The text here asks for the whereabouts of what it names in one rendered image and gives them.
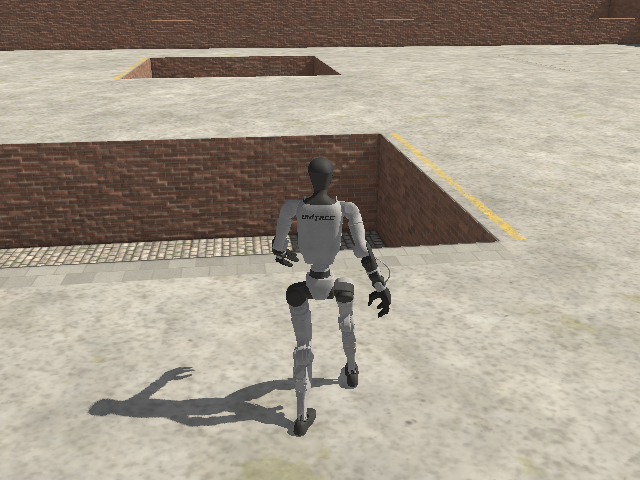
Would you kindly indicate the robot right forearm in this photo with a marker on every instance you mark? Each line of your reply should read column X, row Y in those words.
column 373, row 271

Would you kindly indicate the robot left forearm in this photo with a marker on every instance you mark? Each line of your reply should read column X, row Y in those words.
column 278, row 254

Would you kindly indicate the humanoid robot torso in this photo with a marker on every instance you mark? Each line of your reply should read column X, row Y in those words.
column 319, row 230

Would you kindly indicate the right robot upper arm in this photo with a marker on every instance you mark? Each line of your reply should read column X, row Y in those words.
column 351, row 212

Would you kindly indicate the left robot upper arm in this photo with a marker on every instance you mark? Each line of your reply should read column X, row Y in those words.
column 287, row 211

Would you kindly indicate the left robot hand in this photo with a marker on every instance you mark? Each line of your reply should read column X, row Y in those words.
column 291, row 256

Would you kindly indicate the humanoid robot head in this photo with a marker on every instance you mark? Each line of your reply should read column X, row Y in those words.
column 321, row 172

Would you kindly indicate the right robot hand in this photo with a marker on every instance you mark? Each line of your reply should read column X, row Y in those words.
column 386, row 301

